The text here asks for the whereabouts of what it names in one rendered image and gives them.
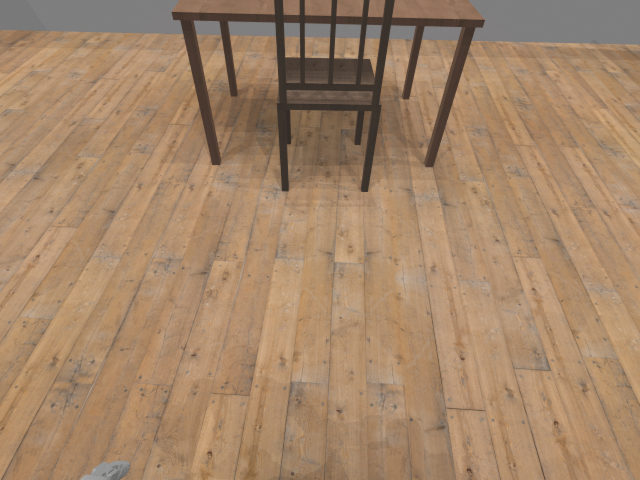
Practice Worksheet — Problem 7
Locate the chair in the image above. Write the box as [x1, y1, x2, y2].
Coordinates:
[274, 0, 395, 192]

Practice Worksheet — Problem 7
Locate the table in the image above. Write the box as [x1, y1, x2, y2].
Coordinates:
[172, 0, 485, 167]

